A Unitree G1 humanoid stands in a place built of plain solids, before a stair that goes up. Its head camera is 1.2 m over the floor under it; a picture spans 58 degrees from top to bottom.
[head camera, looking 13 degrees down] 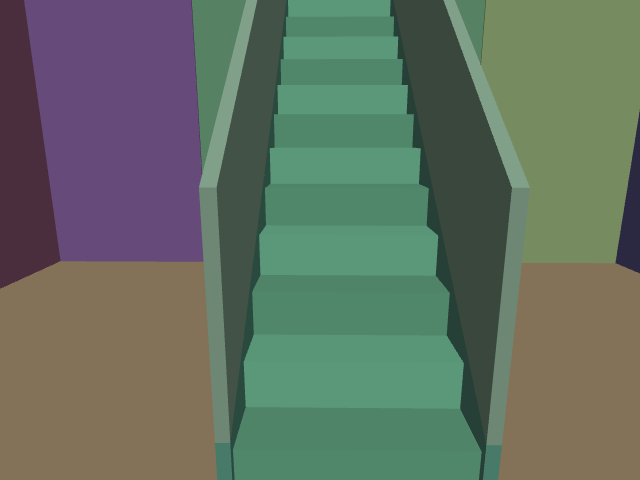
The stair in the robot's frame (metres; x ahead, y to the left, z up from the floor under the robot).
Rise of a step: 0.19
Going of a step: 0.24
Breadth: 0.83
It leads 1 degrees to the right of straight ahead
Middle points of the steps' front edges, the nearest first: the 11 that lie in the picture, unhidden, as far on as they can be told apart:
1.24 -0.12 0.19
1.48 -0.13 0.39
1.71 -0.13 0.58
1.95 -0.13 0.77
2.19 -0.13 0.96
2.42 -0.14 1.16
2.66 -0.14 1.35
2.89 -0.14 1.54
3.13 -0.15 1.73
3.36 -0.15 1.93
3.60 -0.15 2.12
